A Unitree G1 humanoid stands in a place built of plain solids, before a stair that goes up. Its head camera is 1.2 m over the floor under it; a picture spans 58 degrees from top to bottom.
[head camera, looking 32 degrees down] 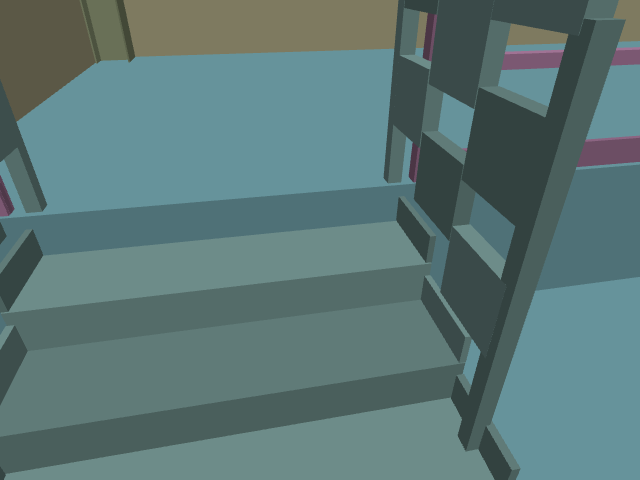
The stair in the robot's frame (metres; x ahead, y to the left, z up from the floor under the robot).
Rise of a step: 0.14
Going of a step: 0.28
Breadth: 1.22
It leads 11 degrees to the left of straight ahead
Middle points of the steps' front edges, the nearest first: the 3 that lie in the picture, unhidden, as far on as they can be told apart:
0.71 0.20 0.29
0.98 0.25 0.43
1.26 0.30 0.57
